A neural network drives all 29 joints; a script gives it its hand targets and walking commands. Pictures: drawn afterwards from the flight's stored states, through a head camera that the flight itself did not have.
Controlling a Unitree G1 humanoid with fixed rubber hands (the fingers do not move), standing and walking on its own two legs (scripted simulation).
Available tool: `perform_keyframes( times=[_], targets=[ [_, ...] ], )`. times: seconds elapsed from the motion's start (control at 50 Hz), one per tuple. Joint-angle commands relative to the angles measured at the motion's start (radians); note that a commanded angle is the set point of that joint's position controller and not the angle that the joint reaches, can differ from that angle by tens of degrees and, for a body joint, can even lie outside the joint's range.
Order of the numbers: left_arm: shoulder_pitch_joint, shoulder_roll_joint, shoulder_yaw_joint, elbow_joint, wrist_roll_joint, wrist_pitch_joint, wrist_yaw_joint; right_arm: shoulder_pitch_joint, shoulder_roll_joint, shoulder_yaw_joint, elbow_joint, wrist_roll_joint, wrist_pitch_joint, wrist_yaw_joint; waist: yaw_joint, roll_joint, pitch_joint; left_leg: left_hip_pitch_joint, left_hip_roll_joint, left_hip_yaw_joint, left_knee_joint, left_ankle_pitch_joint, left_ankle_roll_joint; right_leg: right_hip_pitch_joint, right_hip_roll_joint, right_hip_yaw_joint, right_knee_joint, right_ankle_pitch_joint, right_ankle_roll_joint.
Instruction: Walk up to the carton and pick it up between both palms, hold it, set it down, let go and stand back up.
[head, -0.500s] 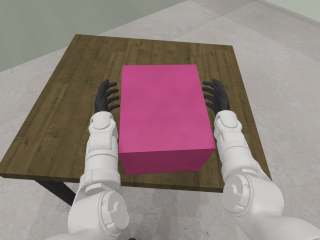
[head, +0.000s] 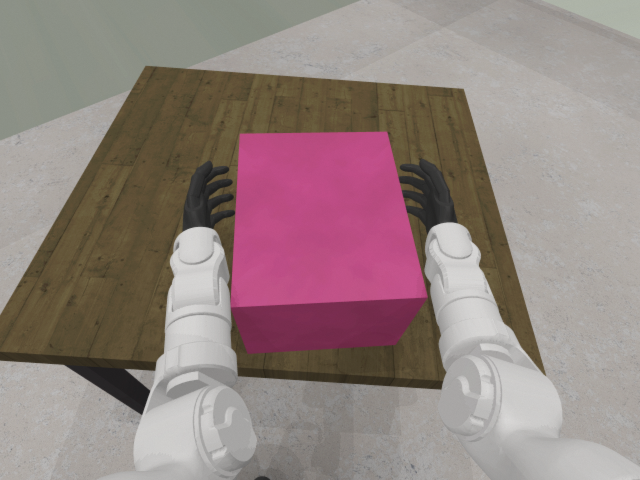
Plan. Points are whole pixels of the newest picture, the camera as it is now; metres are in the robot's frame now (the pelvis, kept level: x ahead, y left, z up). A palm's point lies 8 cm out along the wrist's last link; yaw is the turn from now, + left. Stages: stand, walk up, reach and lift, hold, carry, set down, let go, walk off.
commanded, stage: set down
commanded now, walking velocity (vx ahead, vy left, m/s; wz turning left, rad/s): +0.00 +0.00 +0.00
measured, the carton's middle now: (318, 240) +0.42 +0.05 +0.01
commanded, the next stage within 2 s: none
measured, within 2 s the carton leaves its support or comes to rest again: neither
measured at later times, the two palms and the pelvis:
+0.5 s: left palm (200, 226) +0.37 +0.20 +0.08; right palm (438, 220) +0.42 -0.10 +0.08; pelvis +0.00 +0.00 +0.00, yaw -1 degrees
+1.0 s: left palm (205, 253) +0.37 +0.21 +0.01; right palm (427, 231) +0.44 -0.10 +0.03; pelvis -0.01 +0.01 -0.01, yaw -2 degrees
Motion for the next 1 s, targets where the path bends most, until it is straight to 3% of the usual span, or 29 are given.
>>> perform_keyframes(
  times=[0.0,0.02,0.08,0.14,0.18,0.2,0.22,0.26,0.28,0.3,0.32,0.36,0.42,0.44,0.46,0.52,0.54,0.58,0.62,0.64,0.7,0.76,0.78,0.82,0.84,0.86,0.88,0.9,0.98],
  targets=[
    [-0.344,-0.361,-0.228,0.048,0.0,-0.071,-0.071,-0.482,0.471,0.274,-0.046,-0.024,-0.101,0.124,0.038,-0.042,-0.441,0.206,-0.02,0.094,0.044,0.319,0.064,0.14,-0.069,-0.048,0.025,0.566,0.118],
    [-0.349,-0.367,-0.249,0.018,-0.003,-0.081,-0.066,-0.456,0.47,0.255,-0.019,-0.03,-0.105,0.123,0.016,-0.022,-0.473,0.226,-0.018,0.094,0.055,0.345,0.059,0.128,-0.068,-0.05,0.029,0.561,0.115],
    [-0.337,-0.39,-0.253,0.036,0.006,-0.069,-0.065,-0.424,0.45,0.223,0.003,-0.049,-0.104,0.122,0.002,0.01,-0.43,0.29,-0.007,0.077,0.073,0.399,0.049,0.039,-0.056,-0.074,0.009,0.469,0.097],
    [-0.335,-0.365,-0.228,0.04,0.014,-0.076,-0.059,-0.425,0.463,0.257,-0.01,-0.022,-0.11,0.131,0.04,-0.008,-0.417,0.26,-0.012,0.093,0.064,0.374,0.055,0.068,-0.054,-0.057,0.006,0.473,0.096],
    [-0.321,-0.386,-0.242,0.037,0.016,-0.073,-0.059,-0.42,0.452,0.243,-0.007,-0.034,-0.107,0.13,0.028,-0.005,-0.41,0.278,-0.01,0.092,0.062,0.377,0.052,0.047,-0.038,-0.072,-0.001,0.429,0.09],
    [-0.318,-0.378,-0.237,0.038,0.011,-0.075,-0.056,-0.434,0.451,0.254,-0.026,-0.034,-0.109,0.131,0.041,-0.014,-0.424,0.265,-0.008,0.088,0.068,0.38,0.057,0.056,-0.043,-0.064,0.006,0.446,0.091],
    [-0.314,-0.381,-0.248,0.048,0.0,-0.079,-0.056,-0.433,0.453,0.244,-0.011,-0.033,-0.107,0.129,0.016,-0.028,-0.424,0.266,-0.009,0.089,0.075,0.382,0.059,0.045,-0.043,-0.063,0.005,0.457,0.093],
    [-0.293,-0.377,-0.216,0.057,0.018,-0.073,-0.059,-0.411,0.456,0.251,0.009,-0.028,-0.093,0.133,0.042,-0.03,-0.385,0.263,-0.011,0.094,0.069,0.373,0.064,0.036,-0.047,-0.058,0.004,0.447,0.091],
    [-0.297,-0.387,-0.234,0.037,0.021,-0.072,-0.063,-0.405,0.456,0.239,0.018,-0.035,-0.095,0.137,0.015,-0.009,-0.411,0.269,-0.01,0.086,0.067,0.381,0.056,0.039,-0.047,-0.069,0.0,0.423,0.084],
    [-0.309,-0.353,-0.211,0.041,0.028,-0.069,-0.061,-0.42,0.448,0.237,-0.004,-0.03,-0.089,0.138,0.032,-0.02,-0.402,0.242,-0.013,0.098,0.056,0.325,0.062,0.063,-0.051,-0.058,0.002,0.404,0.09],
    [-0.292,-0.378,-0.217,0.041,0.032,-0.064,-0.061,-0.403,0.448,0.247,0.02,-0.019,-0.09,0.136,0.038,0.002,-0.388,0.248,-0.014,0.094,0.065,0.36,0.059,0.056,-0.046,-0.057,0.011,0.429,0.086],
    [-0.29,-0.353,-0.213,0.043,0.026,-0.06,-0.06,-0.397,0.396,0.204,0.017,-0.029,-0.083,0.137,0.016,-0.007,-0.38,0.288,-0.007,0.084,0.06,0.344,0.063,0.0,-0.048,-0.059,-0.019,0.354,0.082],
    [-0.28,-0.377,-0.237,0.006,0.019,-0.056,-0.057,-0.391,0.41,0.217,-0.025,-0.032,-0.083,0.141,0.012,-0.001,-0.415,0.304,-0.002,0.081,0.068,0.361,0.057,-0.005,-0.032,-0.07,-0.009,0.344,0.078],
    [-0.261,-0.362,-0.196,0.034,0.041,-0.052,-0.055,-0.383,0.402,0.207,0.012,-0.034,-0.068,0.14,0.035,-0.011,-0.378,0.296,-0.011,0.092,0.061,0.347,0.063,-0.013,-0.043,-0.057,-0.024,0.329,0.077],
    [-0.275,-0.326,-0.193,0.041,0.04,-0.047,-0.056,-0.376,0.37,0.175,0.007,-0.048,-0.064,0.139,0.023,-0.018,-0.356,0.295,-0.015,0.09,0.055,0.333,0.064,-0.017,-0.042,-0.058,-0.024,0.319,0.083],
    [-0.286,-0.377,-0.208,0.007,0.037,-0.061,-0.064,-0.395,0.438,0.199,-0.03,-0.061,-0.074,0.14,0.026,-0.022,-0.402,0.28,-0.022,0.089,0.065,0.35,0.066,0.009,-0.045,-0.048,-0.011,0.373,0.084],
    [-0.263,-0.336,-0.206,0.01,0.026,-0.059,-0.053,-0.359,0.368,0.187,-0.008,-0.052,-0.069,0.139,0.01,-0.016,-0.409,0.297,-0.017,0.087,0.071,0.377,0.062,0.0,-0.042,-0.054,-0.004,0.395,0.084],
    [-0.278,-0.319,-0.193,0.022,0.029,-0.068,-0.045,-0.377,0.353,0.19,-0.002,-0.037,-0.071,0.149,0.04,-0.01,-0.411,0.326,-0.011,0.091,0.074,0.419,0.053,-0.05,-0.032,-0.061,-0.01,0.347,0.078],
    [-0.244,-0.255,-0.172,0.022,0.036,-0.079,-0.027,-0.336,0.298,0.204,0.018,-0.025,-0.075,0.122,0.047,0.0,-0.388,0.29,-0.019,0.088,0.077,0.422,0.056,-0.017,-0.045,-0.046,-0.002,0.389,0.082],
    [-0.268,-0.184,-0.179,-0.005,0.01,-0.083,-0.006,-0.357,0.196,0.186,0.013,0.004,-0.079,0.111,0.034,0.018,-0.417,0.303,-0.016,0.089,0.089,0.435,0.046,-0.03,-0.039,-0.044,0.006,0.405,0.08],
    [-0.262,-0.054,-0.159,0.012,-0.032,-0.102,0.041,-0.384,0.055,0.219,0.019,0.082,-0.093,0.066,0.05,0.0,-0.44,0.277,-0.016,0.084,0.103,0.434,0.047,-0.038,-0.038,-0.039,0.004,0.426,0.078],
    [-0.315,0.059,-0.219,0.025,-0.126,-0.134,0.112,-0.453,-0.086,0.317,0.084,0.218,-0.101,0.005,0.044,0.004,-0.491,0.203,-0.02,0.071,0.126,0.422,0.039,-0.018,-0.027,-0.025,0.025,0.432,0.072],
    [-0.322,0.016,-0.243,0.044,-0.141,-0.144,0.119,-0.493,-0.04,0.358,0.104,0.257,-0.1,-0.002,0.057,-0.003,-0.491,0.168,-0.025,0.069,0.138,0.414,0.039,-0.021,-0.019,-0.018,0.03,0.451,0.068],
    [-0.347,0.105,-0.244,0.117,-0.202,-0.164,0.14,-0.525,-0.152,0.416,0.113,0.337,-0.102,-0.021,0.078,-0.003,-0.558,0.131,-0.03,0.068,0.157,0.407,0.033,-0.003,-0.019,0.002,0.055,0.497,0.062],
    [-0.375,0.119,-0.273,0.093,-0.232,-0.177,0.147,-0.537,-0.2,0.415,0.142,0.368,-0.103,-0.03,0.049,0.014,-0.603,0.132,-0.03,0.066,0.163,0.425,0.015,-0.011,-0.021,-0.002,0.063,0.536,0.063],
    [-0.39,0.131,-0.286,0.13,-0.261,-0.186,0.155,-0.573,-0.221,0.441,0.116,0.405,-0.113,-0.038,0.064,0.012,-0.662,0.129,-0.024,0.056,0.18,0.438,0.009,-0.018,-0.008,-0.002,0.07,0.533,0.059],
    [-0.418,0.143,-0.318,0.1,-0.294,-0.217,0.166,-0.593,-0.231,0.455,0.106,0.421,-0.123,-0.041,0.054,0.031,-0.777,0.11,-0.03,0.056,0.192,0.433,0.001,-0.008,-0.004,0.001,0.078,0.528,0.047],
    [-0.442,0.183,-0.324,0.091,-0.315,-0.232,0.179,-0.618,-0.301,0.457,0.098,0.452,-0.131,-0.048,0.067,0.024,-0.822,0.118,-0.024,0.057,0.206,0.454,-0.006,-0.038,0.006,0.005,0.085,0.533,0.044],
    [-0.488,0.259,-0.351,0.023,-0.396,-0.295,0.213,-0.669,-0.42,0.508,0.038,0.538,-0.164,-0.06,0.076,0.03,-1.099,0.138,-0.011,0.04,0.274,0.571,-0.033,-0.047,0.026,0.018,0.129,0.662,0.036]
  ],
)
